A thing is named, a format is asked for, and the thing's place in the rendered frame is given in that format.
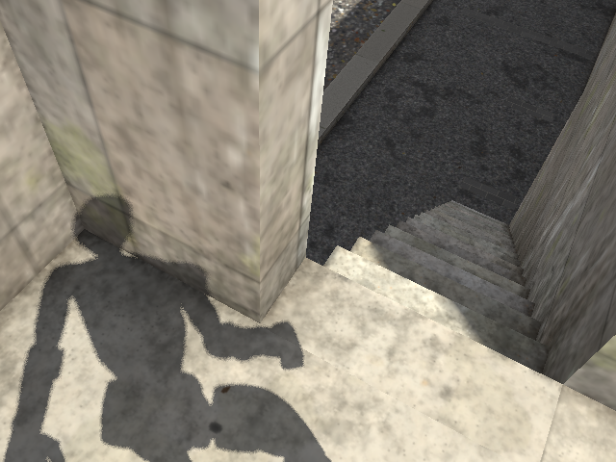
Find stairs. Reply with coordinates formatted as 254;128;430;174
323;200;550;373

